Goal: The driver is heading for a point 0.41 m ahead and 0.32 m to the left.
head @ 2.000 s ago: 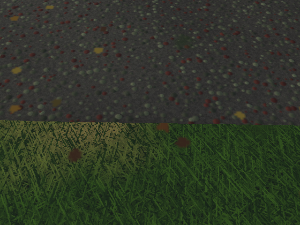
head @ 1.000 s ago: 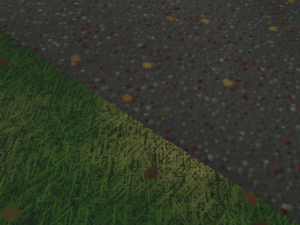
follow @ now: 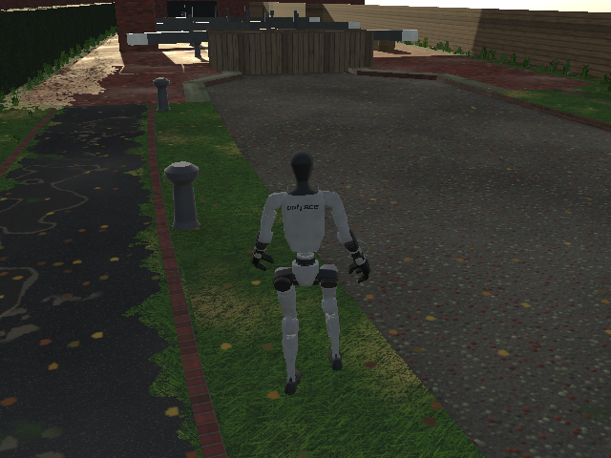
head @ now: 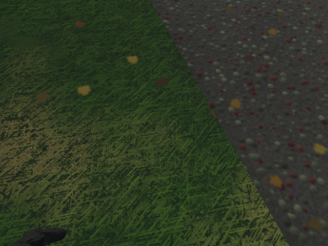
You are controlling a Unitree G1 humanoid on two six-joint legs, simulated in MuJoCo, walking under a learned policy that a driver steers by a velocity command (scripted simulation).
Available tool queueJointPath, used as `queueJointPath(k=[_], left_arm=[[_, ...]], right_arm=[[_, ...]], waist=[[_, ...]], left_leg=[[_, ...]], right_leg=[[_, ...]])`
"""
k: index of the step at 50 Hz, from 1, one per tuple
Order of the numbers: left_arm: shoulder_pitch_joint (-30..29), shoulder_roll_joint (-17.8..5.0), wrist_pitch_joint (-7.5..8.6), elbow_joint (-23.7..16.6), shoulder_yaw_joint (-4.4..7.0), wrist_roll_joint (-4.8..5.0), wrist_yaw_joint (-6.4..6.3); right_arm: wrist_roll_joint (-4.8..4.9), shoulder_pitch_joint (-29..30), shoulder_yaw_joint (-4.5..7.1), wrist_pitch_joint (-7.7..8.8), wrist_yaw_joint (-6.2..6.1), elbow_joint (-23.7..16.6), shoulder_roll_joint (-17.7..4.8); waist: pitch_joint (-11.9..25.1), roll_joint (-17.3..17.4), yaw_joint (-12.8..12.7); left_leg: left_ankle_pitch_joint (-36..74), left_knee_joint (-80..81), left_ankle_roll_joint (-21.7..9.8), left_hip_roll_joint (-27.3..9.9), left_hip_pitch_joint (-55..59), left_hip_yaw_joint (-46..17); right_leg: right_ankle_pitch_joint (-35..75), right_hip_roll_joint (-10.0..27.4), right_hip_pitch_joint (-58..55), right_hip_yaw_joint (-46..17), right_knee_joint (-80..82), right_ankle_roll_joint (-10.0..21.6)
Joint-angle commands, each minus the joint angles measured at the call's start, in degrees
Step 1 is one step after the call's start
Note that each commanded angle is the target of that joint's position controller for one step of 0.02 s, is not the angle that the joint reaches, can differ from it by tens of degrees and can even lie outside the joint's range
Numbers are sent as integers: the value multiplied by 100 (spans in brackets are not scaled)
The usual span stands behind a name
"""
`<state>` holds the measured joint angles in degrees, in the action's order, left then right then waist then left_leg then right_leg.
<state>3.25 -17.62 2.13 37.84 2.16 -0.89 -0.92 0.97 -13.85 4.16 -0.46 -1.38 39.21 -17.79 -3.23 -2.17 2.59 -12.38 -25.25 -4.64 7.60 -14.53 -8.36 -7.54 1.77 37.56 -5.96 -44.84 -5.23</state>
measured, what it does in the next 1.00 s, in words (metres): walks ahead, turning left: right foot, then left foot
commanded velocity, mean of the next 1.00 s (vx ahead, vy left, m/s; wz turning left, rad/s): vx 0.08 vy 0.00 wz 0.37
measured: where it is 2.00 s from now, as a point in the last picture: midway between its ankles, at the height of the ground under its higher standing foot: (105, 236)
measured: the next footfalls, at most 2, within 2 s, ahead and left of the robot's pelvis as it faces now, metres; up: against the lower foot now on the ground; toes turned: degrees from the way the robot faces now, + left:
right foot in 0.12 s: +0.19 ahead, -0.12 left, +0.00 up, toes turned +11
left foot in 0.56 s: +0.08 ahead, +0.12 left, +0.00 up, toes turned +19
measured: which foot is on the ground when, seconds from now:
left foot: down 0.00-0.14, up 0.16-0.54, down 0.56-1.00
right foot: up 0.00-0.10, down 0.12-0.56, up 0.58-1.00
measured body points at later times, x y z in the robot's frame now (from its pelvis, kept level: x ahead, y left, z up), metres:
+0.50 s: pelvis +0.08 -0.02 +0.00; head +0.12 +0.00 +0.45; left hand +0.13 +0.29 -0.11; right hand +0.31 -0.24 -0.10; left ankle +0.04 +0.11 -0.71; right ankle +0.15 -0.13 -0.74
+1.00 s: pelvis +0.11 +0.02 +0.00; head +0.12 +0.01 +0.45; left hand +0.15 +0.33 -0.10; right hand +0.29 -0.21 -0.12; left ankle +0.04 +0.11 -0.74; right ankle +0.14 -0.09 -0.74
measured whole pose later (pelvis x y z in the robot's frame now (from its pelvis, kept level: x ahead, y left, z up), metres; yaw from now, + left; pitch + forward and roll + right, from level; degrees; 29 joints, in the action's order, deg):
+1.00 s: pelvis +0.11 +0.02 +0.00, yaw +21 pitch +1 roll +1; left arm 10.1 -16.9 2.8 45.1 2.9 1.1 0.6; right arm 1.3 -15.3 2.6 0.6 -0.4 44.9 -15.9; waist 0.3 0.1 1.8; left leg -15.5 -23.8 -2.5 2.4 -9.3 -1.8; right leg -17.4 1.1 13.4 2.3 -28.5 1.8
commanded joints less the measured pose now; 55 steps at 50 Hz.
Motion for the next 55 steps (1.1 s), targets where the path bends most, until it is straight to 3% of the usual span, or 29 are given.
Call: queueJointPath(k=[1,4,6,7,8,9,10,11,14,23,25,27,28,29,30,31,33,36,37,40,43,46,49,50,51,52,53,54,55], left_arm=[[-166,-479,44,-421,132,38,35],[-55,-591,109,-437,212,33,70],[306,-693,188,-382,276,-3,46],[520,-1070,173,-430,348,-86,-16],[729,-1115,69,-306,370,-217,-7],[702,-796,25,-364,321,-35,0],[571,-528,-4,-440,247,-11,-24],[387,-443,-54,-472,220,-18,-43],[151,-504,-148,-452,229,-51,-113],[296,-879,-257,-188,401,79,-60],[291,-927,-270,-104,398,171,-25],[407,-774,-282,45,335,273,-10],[691,-480,-257,149,238,176,41],[734,-123,-216,-77,97,-108,103],[184,-536,-235,-136,240,-10,11],[212,-700,-270,-79,313,109,-13],[512,-653,-347,170,356,71,-73],[733,-474,-359,294,322,92,-79],[747,-372,-347,317,274,96,-55],[205,-439,-273,162,230,171,1],[100,-522,-106,128,229,229,41],[263,-410,74,243,189,230,121],[898,-335,192,580,187,194,176],[1286,-393,203,723,220,184,152],[1912,-598,212,831,268,171,96],[2245,-1236,213,870,423,131,74],[2264,-1126,246,854,431,92,76],[1978,-794,299,778,328,88,47],[1716,-640,340,703,285,83,45]], right_arm=[[18,54,248,-32,-78,-334,-927],[22,170,219,-93,-87,-390,-863],[29,366,157,-95,-90,-499,-699],[-89,114,61,-69,-82,-577,-378],[-2,-480,73,-72,-96,-568,-450],[-48,-733,211,-80,-84,-373,-996],[25,-426,304,-147,-86,-290,-1193],[51,-295,315,-239,-119,-245,-1109],[76,-68,222,-346,-104,-391,-668],[-32,311,102,-284,61,-652,-437],[-44,164,112,-283,109,-589,-439],[-66,-183,145,-263,143,-405,-488],[-82,-264,196,-262,107,-416,-739],[-145,50,260,-272,20,-620,-1255],[-326,-6,200,-170,54,-635,-1015],[-344,204,134,-70,73,-561,-860],[-194,612,56,49,75,-476,-612],[-195,764,-79,97,43,-353,-306],[-172,659,-89,95,36,-275,-249],[-94,167,57,52,26,-31,-715],[-49,20,89,115,19,96,-783],[4,75,99,197,47,171,-796],[70,341,87,193,97,187,-733],[44,367,30,204,120,190,-544],[-6,610,-85,239,157,107,-169],[7,716,-149,341,163,-128,122],[72,858,-9,416,137,-177,-421],[161,660,75,450,158,-89,-594],[180,452,87,441,178,32,-563]], waist=[[873,782,-84],[847,1000,-180],[911,942,-438],[1409,-23,-329],[1686,-1467,-47],[1602,-1023,-82],[1233,-587,-199],[1022,-291,-162],[619,-517,-159],[940,-764,-402],[909,-727,-301],[849,-564,-119],[878,167,-194],[817,1866,-472],[797,1461,33],[631,1215,-105],[534,1111,-272],[663,1039,-405],[791,1001,-350],[373,1158,101],[68,1008,168],[51,867,44],[232,672,-394],[389,571,-569],[546,137,-872],[613,-1173,-918],[225,-909,-1040],[-102,-552,-830],[-192,-549,-659]], left_leg=[[2745,37,-695,-1375,418,-1264],[2420,-347,-574,-1349,669,-1806],[1732,-892,-242,-952,340,-1758],[-81,-2129,94,-434,-332,-1089],[-3000,-3164,468,278,-1565,-461],[-2824,-4144,739,-183,-1853,-386],[-2365,-4602,886,-343,-1964,-238],[-2007,-4748,981,-448,-1989,-94],[-1353,-4371,1068,-603,-1734,348],[-1016,-2051,849,-906,-696,829],[-677,-1235,672,-819,-312,935],[234,90,353,-657,649,1016],[1001,502,107,-1216,1325,200],[2188,598,-715,-2622,1473,-1478],[1875,736,-1341,-2881,691,-1598],[1601,780,-1232,-2582,483,-1194],[1454,708,-784,-2094,539,-641],[2403,561,-758,-1871,524,-242],[1700,632,-717,-1785,689,-207],[-1117,1225,-866,-1970,896,-948],[-1728,1454,-965,-2245,1088,-1454],[-1562,1485,-954,-2184,853,-1347],[-1263,1125,-739,-1806,55,-818],[-1179,769,-584,-1602,-490,-695],[-1203,-227,-267,-1203,-1313,-326],[-1511,-1761,148,-439,-2463,645],[-2202,-2955,242,-588,-3178,368],[-1756,-3493,176,-809,-3510,-17],[-1266,-3669,144,-894,-3616,-44]], right_leg=[[30,-297,-660,53,534,22],[-322,-418,-1077,-20,1240,211],[1079,-69,-2223,-75,2261,513],[2967,1151,-3433,-1037,2140,992],[3831,2253,-4250,-2680,2217,2134],[3078,2406,-4082,-2896,2252,2326],[2610,2019,-3738,-2099,2202,2091],[2045,1656,-3413,-1531,2268,1861],[1355,1137,-2679,-521,2650,1704],[1381,1490,-2922,127,2698,1916],[1170,1500,-2889,150,2506,1809],[640,1285,-2385,386,2048,1374],[-299,930,-1746,796,1346,844],[-2391,151,-640,1367,220,215],[-2910,147,-679,690,-785,140],[-2653,174,-713,522,-1236,165],[-2016,208,-655,422,-1390,120],[-1500,175,-1121,420,-1261,-20],[-1343,219,-1220,466,-811,-22],[-1544,83,-957,685,-81,115],[-1780,139,-734,592,416,376],[-1651,88,-1251,661,965,618],[-568,-173,-2790,972,2074,819],[-489,-86,-3642,821,2146,865],[-804,564,-4531,38,2388,1048],[-1916,1662,-5040,-1651,3008,1607],[-2628,2287,-4750,-2601,3460,2120],[-2905,2130,-4630,-2322,3507,2009],[-2614,1858,-4609,-1835,3554,1764]])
